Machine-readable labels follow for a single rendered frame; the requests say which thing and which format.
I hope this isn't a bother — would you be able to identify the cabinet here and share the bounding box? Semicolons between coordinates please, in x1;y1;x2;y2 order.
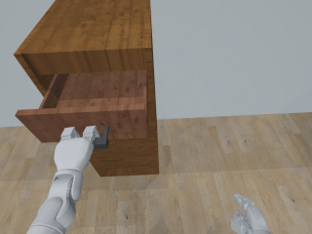
14;0;159;177

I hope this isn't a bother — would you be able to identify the drawer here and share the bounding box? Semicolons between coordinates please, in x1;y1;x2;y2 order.
15;69;149;143

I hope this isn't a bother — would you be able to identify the robot left forearm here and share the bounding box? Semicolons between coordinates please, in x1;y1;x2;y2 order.
26;169;84;234

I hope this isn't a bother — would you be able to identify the left robot hand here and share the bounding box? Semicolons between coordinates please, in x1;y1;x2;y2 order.
54;126;100;173

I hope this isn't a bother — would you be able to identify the right robot hand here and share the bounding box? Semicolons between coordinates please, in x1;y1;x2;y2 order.
230;193;269;234

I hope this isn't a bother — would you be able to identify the handle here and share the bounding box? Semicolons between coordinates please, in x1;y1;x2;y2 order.
59;126;109;149

